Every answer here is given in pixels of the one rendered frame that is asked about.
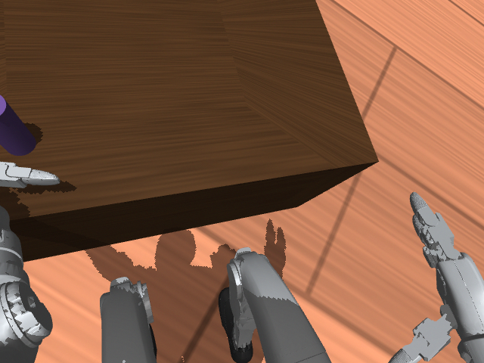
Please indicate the left robot arm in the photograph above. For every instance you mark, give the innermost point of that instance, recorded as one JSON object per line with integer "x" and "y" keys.
{"x": 24, "y": 320}

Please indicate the right robot foot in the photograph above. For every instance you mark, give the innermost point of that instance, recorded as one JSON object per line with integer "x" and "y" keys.
{"x": 239, "y": 355}

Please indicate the right robot arm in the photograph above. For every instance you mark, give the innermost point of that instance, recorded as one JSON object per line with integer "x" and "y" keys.
{"x": 471, "y": 349}

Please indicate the right robot hand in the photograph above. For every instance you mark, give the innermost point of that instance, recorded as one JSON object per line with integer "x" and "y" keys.
{"x": 458, "y": 281}

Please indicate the can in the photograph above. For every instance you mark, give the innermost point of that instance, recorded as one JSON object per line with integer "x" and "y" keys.
{"x": 15, "y": 137}

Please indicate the left robot hand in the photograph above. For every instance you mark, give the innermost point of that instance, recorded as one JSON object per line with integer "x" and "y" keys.
{"x": 11, "y": 175}

